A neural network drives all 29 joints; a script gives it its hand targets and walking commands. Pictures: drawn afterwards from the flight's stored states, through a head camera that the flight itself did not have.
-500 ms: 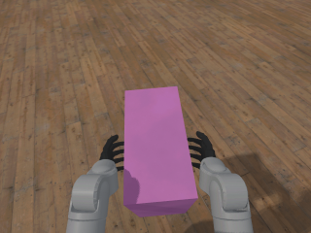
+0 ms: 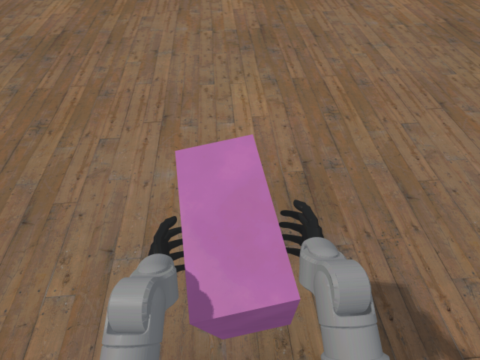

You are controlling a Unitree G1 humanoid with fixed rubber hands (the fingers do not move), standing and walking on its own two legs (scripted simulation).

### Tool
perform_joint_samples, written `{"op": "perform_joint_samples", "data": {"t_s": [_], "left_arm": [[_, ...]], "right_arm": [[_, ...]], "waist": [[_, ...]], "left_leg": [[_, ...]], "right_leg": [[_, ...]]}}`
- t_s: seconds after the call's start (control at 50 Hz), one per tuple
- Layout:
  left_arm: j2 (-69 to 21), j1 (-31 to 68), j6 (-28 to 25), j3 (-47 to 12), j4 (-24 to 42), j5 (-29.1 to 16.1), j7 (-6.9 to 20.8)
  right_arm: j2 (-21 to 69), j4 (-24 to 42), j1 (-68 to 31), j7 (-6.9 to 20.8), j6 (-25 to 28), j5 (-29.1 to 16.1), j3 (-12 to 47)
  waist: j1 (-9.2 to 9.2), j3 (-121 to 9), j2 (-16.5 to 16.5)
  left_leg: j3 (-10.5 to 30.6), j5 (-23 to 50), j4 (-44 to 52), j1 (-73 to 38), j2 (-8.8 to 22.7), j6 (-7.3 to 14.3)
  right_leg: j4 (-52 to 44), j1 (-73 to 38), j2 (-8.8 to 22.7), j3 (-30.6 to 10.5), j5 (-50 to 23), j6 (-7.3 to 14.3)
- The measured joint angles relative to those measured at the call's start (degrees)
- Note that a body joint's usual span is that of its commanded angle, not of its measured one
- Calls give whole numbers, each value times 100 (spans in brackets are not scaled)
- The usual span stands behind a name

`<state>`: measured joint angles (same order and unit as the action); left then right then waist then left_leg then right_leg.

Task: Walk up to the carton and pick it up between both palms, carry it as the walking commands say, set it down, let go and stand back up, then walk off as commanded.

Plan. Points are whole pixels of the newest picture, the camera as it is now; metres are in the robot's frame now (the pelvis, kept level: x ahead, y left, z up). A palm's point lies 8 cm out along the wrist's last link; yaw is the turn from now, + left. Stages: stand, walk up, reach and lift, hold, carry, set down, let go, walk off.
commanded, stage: carry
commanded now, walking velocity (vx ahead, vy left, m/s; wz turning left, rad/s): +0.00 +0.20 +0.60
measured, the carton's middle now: (236, 243) +0.35 +0.01 -0.02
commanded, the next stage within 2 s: none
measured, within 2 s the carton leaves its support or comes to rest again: neither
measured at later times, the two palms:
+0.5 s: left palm out of the picture +0.26 +0.39 +0.05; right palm (143, 239) +0.32 +0.16 +0.05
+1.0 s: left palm out of the picture +0.24 +0.48 +0.09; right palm (73, 242) +0.29 +0.25 +0.08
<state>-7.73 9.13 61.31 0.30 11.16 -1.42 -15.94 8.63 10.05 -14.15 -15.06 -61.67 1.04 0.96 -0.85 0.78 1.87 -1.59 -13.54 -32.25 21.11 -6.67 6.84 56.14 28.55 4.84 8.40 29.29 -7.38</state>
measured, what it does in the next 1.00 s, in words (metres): steps to the left: right foot, then left foot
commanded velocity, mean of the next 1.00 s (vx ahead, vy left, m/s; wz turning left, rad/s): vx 0.00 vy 0.04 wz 0.13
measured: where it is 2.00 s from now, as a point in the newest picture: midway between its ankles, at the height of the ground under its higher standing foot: outside the picture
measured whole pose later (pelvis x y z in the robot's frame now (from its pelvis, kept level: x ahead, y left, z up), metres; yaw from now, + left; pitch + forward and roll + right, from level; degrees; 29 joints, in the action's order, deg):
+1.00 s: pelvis +0.00 +0.32 +0.00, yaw +14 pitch +0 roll +0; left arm -8.2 12.1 66.4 -0.3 6.4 1.9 -13.1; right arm 8.4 7.9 -13.3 -15.3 -68.2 1.8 -0.8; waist 2.3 -5.2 2.8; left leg -2.9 -14.6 -33.0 18.3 0.4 1.5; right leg 31.7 13.6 6.4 5.5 17.3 -4.2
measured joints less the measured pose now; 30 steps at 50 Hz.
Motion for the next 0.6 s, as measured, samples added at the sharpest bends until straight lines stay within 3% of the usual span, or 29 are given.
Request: {"op": "perform_joint_samples", "data": {"t_s": [0.06,0.1,0.12,0.16,0.2,0.24,0.3,0.32,0.34,0.36,0.4,0.44,0.48,0.54,0.6], "left_arm": [[-17,125,-86,42,162,-46,-40],[-51,310,-128,59,178,-72,-44],[-66,391,-136,50,186,-78,-37],[-85,474,-158,45,177,-77,0],[-83,447,-152,24,52,-60,55],[-62,345,-75,-52,-48,-41,60],[-35,210,25,-221,-39,20,56],[-30,185,32,-235,36,43,68],[-21,178,10,-193,116,66,93],[-15,160,-44,-105,167,91,134],[-12,86,-89,20,198,104,183],[-7,41,-77,47,143,86,181],[-13,81,-33,19,-23,99,171],[-12,81,-24,-7,-131,96,134],[-9,67,-86,29,-14,50,114]], "right_arm": [[15,175,-69,21,120,1,-37],[4,341,-46,19,204,6,-96],[-7,426,18,8,230,0,-119],[-33,480,157,-8,206,-8,-128],[-58,321,279,-41,112,-23,-95],[-85,237,436,-63,-55,-58,-64],[-102,343,571,-99,-239,-100,-60],[-97,398,526,-105,-281,-107,-66],[-80,397,434,-116,-273,-112,-51],[-61,330,345,-134,-221,-114,0],[-52,183,269,-178,-144,-103,119],[-51,76,253,-170,-167,-93,137],[-48,-32,233,-129,-223,-60,54],[-41,-144,199,-71,-204,-26,-8],[-25,-71,121,-39,-95,0,38]], "waist": [[-24,-16,195],[4,-84,330],[41,-106,316],[98,-134,152],[136,-206,-69],[174,-292,-258],[231,-331,-359],[245,-311,-328],[268,-261,-310],[248,-172,-282],[167,2,-222],[123,83,-176],[96,84,-88],[-63,31,28],[-145,-34,190]], "left_leg": [[45,-168,-331,149,-302,93],[-15,-474,-1110,487,-380,-271],[-90,-947,-1896,735,-335,-447],[-89,-1536,-3355,1100,-121,-643],[37,-1624,-3856,1172,219,-802],[105,-1684,-3387,1043,592,-852],[18,-1544,-1795,595,919,-808],[-20,-1320,-1199,365,966,-784],[-124,-607,-1043,323,964,-859],[-207,-424,-1285,394,965,-907],[-322,-589,-1399,360,973,-779],[-312,-552,-1078,277,896,-614],[-223,-210,-656,233,779,-601],[-301,64,-41,56,585,-352],[-468,232,340,-124,448,-220]], "right_leg": [[-1273,-402,-79,-13,-345,111],[-1525,-504,55,118,-1138,457],[-1337,-491,197,218,-1039,569],[-1136,-594,495,343,-699,567],[-1192,-791,782,357,-583,349],[-1371,-1007,1070,339,-640,85],[-1445,-1203,1503,258,-685,-205],[-1258,-1155,1631,178,-658,-248],[-910,-1022,1711,11,-479,-255],[-433,-825,1586,-210,-42,-274],[306,-520,1070,-429,570,-249],[620,-329,572,-283,655,-212],[721,-196,173,-48,539,-156],[426,-126,-179,57,187,-78],[-233,-277,-299,0,-97,-30]]}}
